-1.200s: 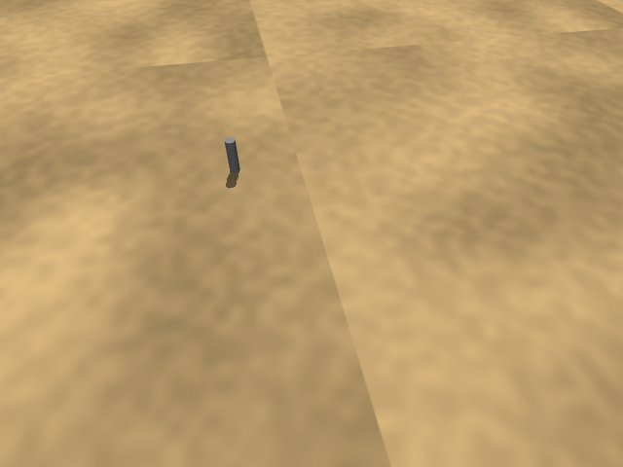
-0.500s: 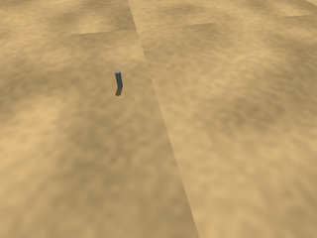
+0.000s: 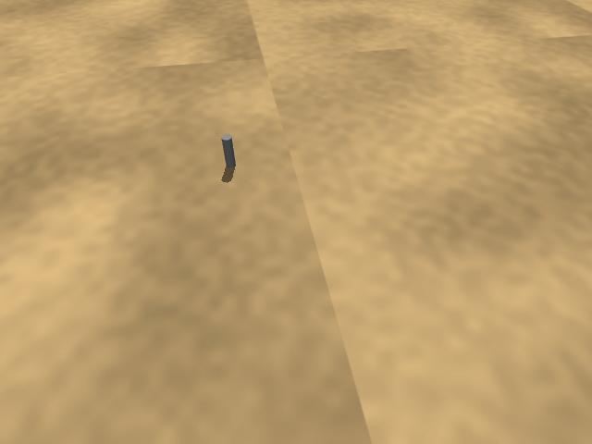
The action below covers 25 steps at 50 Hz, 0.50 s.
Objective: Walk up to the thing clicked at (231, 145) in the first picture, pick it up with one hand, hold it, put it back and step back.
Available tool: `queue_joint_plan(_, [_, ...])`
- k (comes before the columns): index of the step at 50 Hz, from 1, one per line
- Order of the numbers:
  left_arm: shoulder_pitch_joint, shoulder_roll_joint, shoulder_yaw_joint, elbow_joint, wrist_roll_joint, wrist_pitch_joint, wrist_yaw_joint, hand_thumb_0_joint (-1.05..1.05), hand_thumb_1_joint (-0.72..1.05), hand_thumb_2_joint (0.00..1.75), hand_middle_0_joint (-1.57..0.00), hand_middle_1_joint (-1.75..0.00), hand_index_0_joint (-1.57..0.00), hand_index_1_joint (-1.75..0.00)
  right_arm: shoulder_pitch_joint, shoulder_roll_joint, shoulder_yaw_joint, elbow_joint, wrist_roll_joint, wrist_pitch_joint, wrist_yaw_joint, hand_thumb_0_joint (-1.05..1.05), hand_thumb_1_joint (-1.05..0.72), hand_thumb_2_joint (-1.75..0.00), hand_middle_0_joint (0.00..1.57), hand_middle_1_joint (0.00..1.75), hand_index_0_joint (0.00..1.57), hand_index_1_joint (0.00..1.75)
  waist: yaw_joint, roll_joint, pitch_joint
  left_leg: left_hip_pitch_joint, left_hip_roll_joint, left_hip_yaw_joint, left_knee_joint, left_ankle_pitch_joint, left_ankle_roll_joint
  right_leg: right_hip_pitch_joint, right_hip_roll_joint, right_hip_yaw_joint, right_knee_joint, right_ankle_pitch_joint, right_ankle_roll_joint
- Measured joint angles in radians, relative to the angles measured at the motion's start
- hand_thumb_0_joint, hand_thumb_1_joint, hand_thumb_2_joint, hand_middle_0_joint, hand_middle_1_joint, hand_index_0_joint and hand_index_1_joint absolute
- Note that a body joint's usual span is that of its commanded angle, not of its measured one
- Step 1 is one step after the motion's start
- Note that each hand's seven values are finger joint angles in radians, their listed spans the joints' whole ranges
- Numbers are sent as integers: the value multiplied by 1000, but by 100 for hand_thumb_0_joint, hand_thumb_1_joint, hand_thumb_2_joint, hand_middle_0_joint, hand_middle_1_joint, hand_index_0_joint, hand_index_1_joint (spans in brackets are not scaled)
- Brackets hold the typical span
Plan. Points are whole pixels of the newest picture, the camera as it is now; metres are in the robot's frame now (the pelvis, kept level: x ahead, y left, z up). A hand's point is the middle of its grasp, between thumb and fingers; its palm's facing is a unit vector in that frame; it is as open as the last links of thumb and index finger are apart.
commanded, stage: walk up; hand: left
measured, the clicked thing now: (228, 151) +1.59 +0.42 -0.69
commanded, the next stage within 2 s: none
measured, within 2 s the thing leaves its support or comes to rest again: neither
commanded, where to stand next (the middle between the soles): +1.28 +0.17 m, yaw +8 degrees
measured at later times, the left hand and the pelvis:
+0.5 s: hand (76, 393) +0.22 +0.38 -0.15, palm faces +0.02 -0.94 -0.34, open 7.4 cm; pelvis +0.17 +0.09 +0.00, yaw +5 degrees
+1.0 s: hand (135, 274) +0.45 +0.35 -0.14, palm faces +0.13 -0.93 -0.35, open 7.3 cm; pelvis +0.44 +0.08 -0.01, yaw +9 degrees
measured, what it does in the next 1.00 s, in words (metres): walks ahead: left foot, then right foot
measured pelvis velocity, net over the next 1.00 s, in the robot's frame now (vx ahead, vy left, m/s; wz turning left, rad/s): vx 0.44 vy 0.08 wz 0.15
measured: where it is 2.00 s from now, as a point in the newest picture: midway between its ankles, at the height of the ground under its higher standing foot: (275, 270)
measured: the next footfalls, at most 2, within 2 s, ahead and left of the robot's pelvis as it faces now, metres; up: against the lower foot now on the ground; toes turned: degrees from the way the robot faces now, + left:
left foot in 0.24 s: +0.18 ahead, +0.21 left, +0.00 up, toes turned +9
right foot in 0.70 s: +0.49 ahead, -0.04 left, +0.00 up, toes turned +1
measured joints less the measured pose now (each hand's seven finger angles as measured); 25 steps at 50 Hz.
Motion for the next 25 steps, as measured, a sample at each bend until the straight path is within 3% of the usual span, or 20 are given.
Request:
queue_joint_plan(3, [28, 20, 22, -44, 12, -28, -8, 0, 90, 90, -21, -30, -21, -30, 25, -24, -23, -15, -11, 7, 11, 0, -90, -90, 20, 30, 20, 30, 15, 1, -6, -116, 7, 15, 221, -44, -9, 7, -10, -26, -14, 89, -11])
queue_joint_plan(6, [61, 36, 33, -61, 16, -35, -8, 0, 90, 90, -21, -30, -21, -30, 33, -57, -42, -31, -9, 6, 29, 1, -90, -90, 20, 30, 20, 30, 31, 16, 6, -200, 43, 10, 317, -43, -23, 62, -16, -46, -56, 83, 4])
queue_joint_plan(9, [94, 72, 41, -64, 18, -28, -14, 0, 90, 90, -21, -30, -21, -30, 37, -73, -56, -56, -8, -4, 49, 1, -90, -90, 20, 30, 20, 30, 34, 3, 13, -229, 84, 12, 235, -3, -35, 115, -40, -63, -77, 60, 25])
queue_joint_plan(12, [115, 107, 47, -64, 14, -16, -22, 0, 90, 90, -21, -30, -21, -30, 41, -87, -72, -81, -8, -22, 57, 1, -90, -90, 20, 30, 20, 30, 31, -17, 18, -202, 97, 37, 105, 127, -42, 134, -79, -76, -5, -20, 39])
queue_joint_plan(13, [121, 117, 48, -63, 13, -11, -22, 0, 90, 90, -21, -30, -21, -30, 41, -89, -78, -88, -10, -30, 54, 1, -90, -90, 20, 30, 20, 30, 30, -34, 22, -193, 80, 53, 110, 185, -47, 122, -106, -70, 60, -67, 27])
queue_joint_plan(14, [125, 123, 49, -60, 10, -4, -20, 0, 90, 90, -21, -30, -21, -30, 36, -87, -83, -96, -13, -39, 48, 0, -90, -90, 20, 30, 20, 30, 30, -55, 27, -193, 60, 74, 144, 174, -48, 83, -134, -48, 173, -92, 4])
queue_joint_plan(16, [117, 120, 42, -45, 3, 12, -16, 0, 90, 90, -21, -30, -21, -30, 41, -79, -82, -122, -4, -54, 39, 0, -90, -90, 20, 30, 20, 30, 8, -58, 29, -185, 47, 81, 181, 119, -34, -34, -98, 23, 442, -130, -21])
queue_joint_plan(19, [93, 122, 24, -50, -14, 6, -19, 1, 91, 90, -20, -30, -20, -30, 72, -51, -57, -137, 10, -61, 27, 0, -90, -90, 20, 30, 20, 30, -6, -72, 32, -107, 33, 88, 111, 108, -17, -189, -62, 47, 629, -50, -25])
queue_joint_plan(25, [58, 106, 21, -102, -13, -4, -50, 1, 91, 90, -20, -30, -20, -30, 149, -25, -23, -135, 16, -67, 22, 0, -90, -90, 21, 30, 21, 30, -23, -79, 29, 66, 6, 96, -55, 109, -16, -355, -99, 14, 446, 100, 21])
